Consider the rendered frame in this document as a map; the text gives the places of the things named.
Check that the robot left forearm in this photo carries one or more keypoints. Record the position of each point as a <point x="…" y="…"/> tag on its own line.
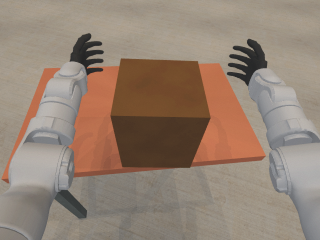
<point x="59" y="106"/>

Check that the right robot upper arm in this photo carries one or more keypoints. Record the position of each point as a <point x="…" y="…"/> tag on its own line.
<point x="295" y="171"/>

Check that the left robot upper arm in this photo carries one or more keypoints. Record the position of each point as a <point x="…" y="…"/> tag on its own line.
<point x="39" y="172"/>

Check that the table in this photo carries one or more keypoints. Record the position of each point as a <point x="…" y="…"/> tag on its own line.
<point x="228" y="138"/>

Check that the carton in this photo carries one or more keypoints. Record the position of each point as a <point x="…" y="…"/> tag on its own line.
<point x="159" y="112"/>

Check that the left robot hand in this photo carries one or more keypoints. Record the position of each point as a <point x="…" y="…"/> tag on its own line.
<point x="80" y="54"/>

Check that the right robot hand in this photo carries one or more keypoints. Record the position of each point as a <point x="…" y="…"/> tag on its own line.
<point x="255" y="62"/>

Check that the robot right forearm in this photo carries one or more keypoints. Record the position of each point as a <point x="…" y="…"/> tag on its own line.
<point x="281" y="112"/>

